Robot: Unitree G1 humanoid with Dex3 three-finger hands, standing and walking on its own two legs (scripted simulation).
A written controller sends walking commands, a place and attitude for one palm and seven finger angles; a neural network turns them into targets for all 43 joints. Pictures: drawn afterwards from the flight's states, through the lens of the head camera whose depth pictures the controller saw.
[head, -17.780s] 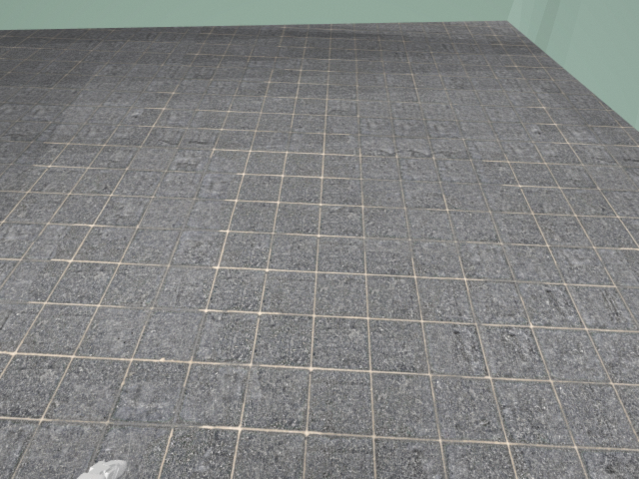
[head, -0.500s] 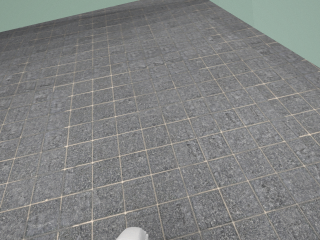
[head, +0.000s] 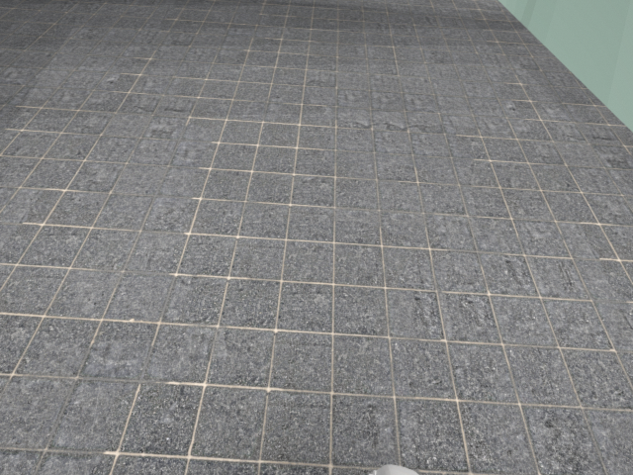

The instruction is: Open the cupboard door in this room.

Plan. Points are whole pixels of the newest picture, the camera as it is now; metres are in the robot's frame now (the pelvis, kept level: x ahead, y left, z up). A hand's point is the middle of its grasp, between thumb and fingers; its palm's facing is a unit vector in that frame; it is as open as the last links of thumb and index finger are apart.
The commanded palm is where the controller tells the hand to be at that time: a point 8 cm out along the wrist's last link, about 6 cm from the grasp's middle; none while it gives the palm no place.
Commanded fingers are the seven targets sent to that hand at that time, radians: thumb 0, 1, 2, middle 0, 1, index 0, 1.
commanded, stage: turn or walk to find it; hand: left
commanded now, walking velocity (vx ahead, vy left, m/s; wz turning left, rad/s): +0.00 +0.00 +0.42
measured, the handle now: out of the picture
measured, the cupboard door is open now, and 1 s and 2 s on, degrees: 0 0 0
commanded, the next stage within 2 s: stand and wait in 0.54 s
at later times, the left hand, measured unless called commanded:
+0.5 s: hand out of the picture +0.01 +0.14 -0.15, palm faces +0.24 -0.93 -0.28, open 7.3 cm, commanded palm none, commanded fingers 0.00 0.90 0.90 -0.20 -0.30 -0.20 -0.30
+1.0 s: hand out of the picture -0.07 +0.20 -0.17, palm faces +0.47 -0.85 -0.25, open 7.4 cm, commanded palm none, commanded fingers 0.00 0.90 0.90 -0.20 -0.30 -0.20 -0.30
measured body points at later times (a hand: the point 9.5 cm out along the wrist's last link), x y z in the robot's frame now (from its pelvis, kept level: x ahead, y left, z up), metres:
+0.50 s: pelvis -0.01 -0.06 +0.00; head +0.03 -0.09 +0.45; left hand +0.00 +0.19 -0.13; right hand +0.08 -0.30 -0.17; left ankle -0.08 +0.11 -0.65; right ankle -0.01 -0.13 -0.74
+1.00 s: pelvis -0.04 -0.02 +0.00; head -0.02 +0.00 +0.45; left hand -0.10 +0.25 -0.15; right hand +0.16 -0.20 -0.13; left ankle -0.07 +0.08 -0.74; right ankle +0.01 -0.16 -0.67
